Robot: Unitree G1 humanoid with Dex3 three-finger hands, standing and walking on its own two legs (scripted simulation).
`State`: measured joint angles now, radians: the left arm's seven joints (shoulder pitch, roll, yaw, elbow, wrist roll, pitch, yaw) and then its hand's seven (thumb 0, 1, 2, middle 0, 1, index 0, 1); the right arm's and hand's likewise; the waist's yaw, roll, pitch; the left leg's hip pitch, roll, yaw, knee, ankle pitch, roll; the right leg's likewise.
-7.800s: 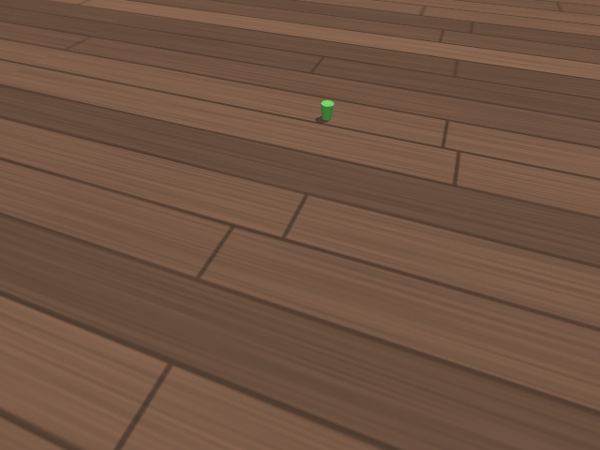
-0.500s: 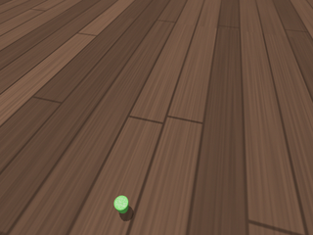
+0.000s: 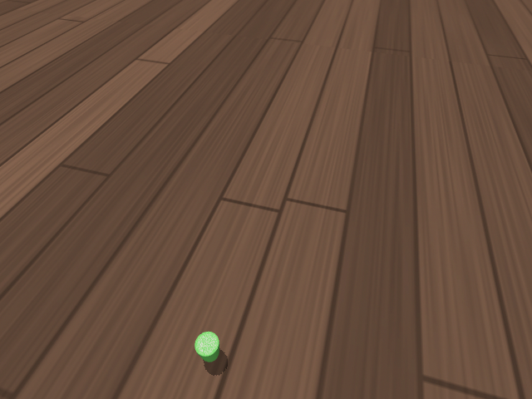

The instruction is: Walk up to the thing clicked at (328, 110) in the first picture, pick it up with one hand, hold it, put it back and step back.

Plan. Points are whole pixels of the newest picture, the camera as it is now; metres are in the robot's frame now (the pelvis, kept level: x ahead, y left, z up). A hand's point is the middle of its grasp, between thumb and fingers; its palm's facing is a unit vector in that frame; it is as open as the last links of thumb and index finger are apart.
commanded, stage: stand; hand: left
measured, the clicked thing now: (208, 348) +0.46 +0.21 -0.73
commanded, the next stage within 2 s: none
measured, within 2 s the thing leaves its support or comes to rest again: neither
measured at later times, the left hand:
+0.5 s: hand out of the picture +0.05 +0.23 -0.16, palm faces -0.02 -0.94 -0.34, open 7.4 cm
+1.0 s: hand out of the picture +0.06 +0.23 -0.16, palm faces -0.03 -0.94 -0.34, open 7.4 cm
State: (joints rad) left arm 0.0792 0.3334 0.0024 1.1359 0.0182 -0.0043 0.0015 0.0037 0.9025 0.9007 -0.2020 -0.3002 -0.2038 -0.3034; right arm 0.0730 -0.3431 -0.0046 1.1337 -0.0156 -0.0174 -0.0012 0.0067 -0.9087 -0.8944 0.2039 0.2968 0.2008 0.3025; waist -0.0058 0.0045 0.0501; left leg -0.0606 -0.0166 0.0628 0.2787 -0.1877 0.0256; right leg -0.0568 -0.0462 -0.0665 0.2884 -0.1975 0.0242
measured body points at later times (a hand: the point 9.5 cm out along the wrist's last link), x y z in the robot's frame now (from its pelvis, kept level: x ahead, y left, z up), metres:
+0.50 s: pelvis -0.02 -0.02 +0.00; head -0.01 -0.02 +0.45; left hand +0.05 +0.28 -0.13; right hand +0.06 -0.32 -0.13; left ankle -0.02 +0.10 -0.75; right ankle -0.03 -0.13 -0.75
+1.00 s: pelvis -0.01 -0.02 +0.00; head -0.01 -0.02 +0.45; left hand +0.06 +0.28 -0.13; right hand +0.06 -0.32 -0.13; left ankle -0.02 +0.10 -0.75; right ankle -0.03 -0.13 -0.75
